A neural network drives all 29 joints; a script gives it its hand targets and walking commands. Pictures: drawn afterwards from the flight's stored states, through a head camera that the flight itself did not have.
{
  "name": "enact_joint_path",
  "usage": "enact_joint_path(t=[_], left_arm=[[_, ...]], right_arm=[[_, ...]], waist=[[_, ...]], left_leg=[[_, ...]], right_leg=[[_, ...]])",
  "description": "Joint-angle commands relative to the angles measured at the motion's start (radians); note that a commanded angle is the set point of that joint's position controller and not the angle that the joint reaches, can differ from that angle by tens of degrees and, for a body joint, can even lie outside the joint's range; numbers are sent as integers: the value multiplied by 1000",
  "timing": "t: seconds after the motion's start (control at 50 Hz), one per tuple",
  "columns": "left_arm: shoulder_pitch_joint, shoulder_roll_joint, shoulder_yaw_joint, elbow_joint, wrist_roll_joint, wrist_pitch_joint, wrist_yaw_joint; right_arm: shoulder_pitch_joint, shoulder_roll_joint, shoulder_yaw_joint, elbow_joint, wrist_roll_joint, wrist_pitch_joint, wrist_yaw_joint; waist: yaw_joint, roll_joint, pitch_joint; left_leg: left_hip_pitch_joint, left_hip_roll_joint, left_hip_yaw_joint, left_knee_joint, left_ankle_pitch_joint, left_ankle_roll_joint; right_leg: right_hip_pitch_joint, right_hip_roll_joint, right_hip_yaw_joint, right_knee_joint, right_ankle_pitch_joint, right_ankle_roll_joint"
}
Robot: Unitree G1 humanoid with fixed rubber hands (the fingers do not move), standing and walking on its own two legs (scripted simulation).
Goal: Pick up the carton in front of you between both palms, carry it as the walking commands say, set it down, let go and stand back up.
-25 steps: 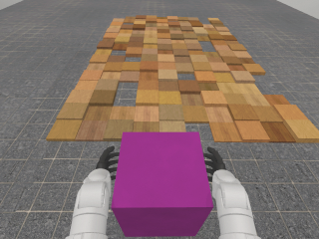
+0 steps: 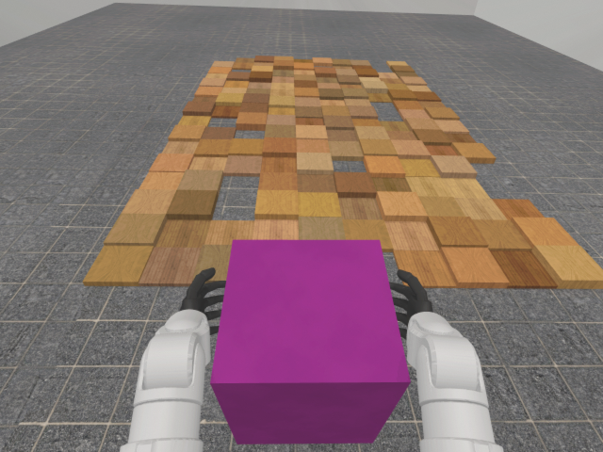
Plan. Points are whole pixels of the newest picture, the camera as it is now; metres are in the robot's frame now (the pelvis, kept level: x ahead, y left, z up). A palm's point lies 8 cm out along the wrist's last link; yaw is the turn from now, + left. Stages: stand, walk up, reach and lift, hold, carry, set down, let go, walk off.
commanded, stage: carry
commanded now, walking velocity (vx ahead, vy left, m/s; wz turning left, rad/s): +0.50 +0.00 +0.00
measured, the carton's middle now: (305, 345) +0.30 +0.00 +0.00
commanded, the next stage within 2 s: none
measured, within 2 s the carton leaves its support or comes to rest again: neither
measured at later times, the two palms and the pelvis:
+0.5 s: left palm (218, 218) +0.48 +0.15 +0.09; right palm (392, 227) +0.47 -0.15 +0.09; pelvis +0.21 +0.01 +0.01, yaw -3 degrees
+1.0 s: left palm (256, 147) +0.78 +0.10 +0.08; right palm (380, 150) +0.79 -0.19 +0.08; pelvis +0.53 -0.05 +0.02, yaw +1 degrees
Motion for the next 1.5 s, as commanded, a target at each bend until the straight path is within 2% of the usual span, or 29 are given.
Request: enact_joint_path(t=[0.0,0.04,0.06,0.12,0.14,0.18,0.2,0.24,0.32,0.34,0.36,0.38,0.4,0.46,0.6,0.66,0.68,0.7,0.72,0.78,0.88,1.08,1.16,1.18,1.2,1.22,1.28,1.36,1.48], left_arm=[[-622,-853,-682,-152,-353,52,-210],[-635,-854,-706,-172,-400,118,-208],[-650,-867,-721,-195,-434,148,-212],[-613,-910,-752,-245,-515,210,-214],[-588,-926,-753,-263,-521,228,-209],[-516,-900,-724,-289,-489,257,-192],[-499,-905,-724,-332,-478,274,-180],[-509,-901,-737,-437,-468,297,-162],[-485,-921,-769,-529,-496,323,-172],[-480,-902,-773,-531,-501,328,-177],[-513,-871,-774,-555,-516,343,-183],[-548,-848,-782,-565,-538,359,-190],[-556,-849,-788,-549,-548,368,-196],[-495,-864,-767,-486,-547,373,-203],[-383,-902,-744,-447,-465,347,-185],[-367,-899,-745,-434,-456,333,-188],[-372,-899,-745,-434,-458,331,-191],[-372,-876,-739,-425,-449,330,-193],[-377,-894,-743,-396,-450,323,-196],[-421,-980,-775,-452,-487,299,-203],[-410,-1004,-813,-509,-532,273,-220],[-389,-830,-782,-627,-525,318,-204],[-441,-730,-745,-658,-511,378,-180],[-466,-703,-737,-659,-507,395,-176],[-522,-703,-739,-675,-518,416,-170],[-538,-688,-732,-654,-518,426,-170],[-640,-744,-731,-616,-534,430,-168],[-790,-752,-740,-569,-539,426,-149],[-958,-721,-684,-385,-535,454,-120]], right_arm=[[-616,876,684,-125,357,59,214],[-575,851,682,-133,381,124,199],[-569,841,687,-164,387,150,190],[-591,868,730,-303,438,223,168],[-575,876,741,-340,456,246,167],[-605,903,765,-407,504,293,182],[-599,914,777,-412,525,310,190],[-545,938,772,-417,542,326,202],[-463,924,766,-477,529,344,194],[-451,907,765,-484,523,349,189],[-431,896,755,-471,504,351,181],[-445,888,741,-470,487,355,172],[-459,881,736,-490,485,363,164],[-480,886,751,-523,488,380,154],[-415,908,781,-491,509,372,193],[-403,894,787,-481,506,364,204],[-414,885,785,-475,501,361,207],[-422,881,790,-477,502,364,210],[-446,881,795,-482,503,366,210],[-449,950,801,-473,513,338,216],[-370,1010,812,-482,486,290,195],[-402,856,810,-644,498,337,162],[-429,757,760,-641,499,398,158],[-434,735,745,-637,494,414,157],[-467,707,725,-602,485,417,161],[-472,723,724,-596,502,427,159],[-614,764,736,-628,522,439,154],[-792,754,748,-622,559,444,153],[-951,709,685,-410,580,471,151]], waist=[[-4,47,-131],[-23,225,-89],[-26,229,-67],[-5,119,-153],[2,67,-201],[25,-282,-174],[35,-228,-138],[39,-121,-183],[4,-100,-255],[-8,-15,-288],[-28,253,-293],[-30,329,-226],[-29,220,-199],[-31,47,-209],[-15,161,-128],[13,134,-213],[33,93,-260],[36,-124,-298],[33,-268,-298],[21,-18,-246],[17,-84,-240],[29,-142,-87],[-9,-80,-204],[-33,21,-291],[-28,292,-355],[-28,287,-317],[-21,44,-278],[-16,102,-286],[-47,141,-221]], left_leg=[[60,134,-121,-197,-274,50],[193,280,-383,-355,-307,136],[198,319,-425,-345,-210,174],[11,205,-130,-211,-74,108],[-72,134,-5,-103,-90,64],[-458,28,154,210,-132,-12],[-534,37,131,202,-234,1],[-485,48,123,121,-204,12],[106,-18,244,-205,136,12],[383,47,165,-208,116,36],[529,298,-253,-326,-16,121],[599,416,-466,-332,133,238],[592,451,-462,-301,257,277],[566,388,-236,-299,376,194],[334,238,130,-303,603,93],[171,176,263,-20,727,33],[26,156,255,155,536,10],[-159,75,240,447,225,-32],[-380,-9,134,655,-107,-28],[-413,136,26,719,7,27],[-361,134,90,446,118,8],[-302,63,234,-44,342,31],[178,-27,321,-129,245,54],[378,167,72,-154,82,72],[607,424,-422,-268,-77,233],[590,426,-497,-349,51,249],[436,355,-190,-284,372,178],[351,296,-14,-324,324,157],[413,251,76,-285,435,181]], right_leg=[[-150,-80,16,-59,-291,-38],[-344,-5,-138,162,-142,-1],[-366,-33,-150,119,-153,-6],[38,-5,-206,-132,0,-5],[194,-55,-131,-186,15,-21],[445,-362,343,-288,-6,-180],[478,-397,371,-274,164,-231],[500,-380,259,-222,332,-217],[158,-212,-111,-110,197,-74],[-54,-172,-189,24,162,-34],[-297,-86,-270,296,6,21],[-519,-28,-210,390,-203,15],[-589,-77,-138,481,-245,-13],[-596,-121,-130,437,-157,-21],[-225,-23,-304,-4,199,-14],[203,48,-394,-75,224,-43],[398,-36,-296,-69,147,-44],[486,-323,188,-236,-133,-128],[566,-480,508,-371,-111,-235],[393,-403,244,-331,145,-190],[329,-311,-28,-367,242,-142],[408,-243,-219,-323,580,-116],[272,-180,-326,73,717,-52],[106,-160,-297,305,411,-26],[-245,-20,-238,600,64,16],[-386,3,-127,739,-143,-6],[-408,-124,-63,723,-15,-53],[-371,-120,-106,561,63,-34],[-475,-101,-176,318,175,-29]])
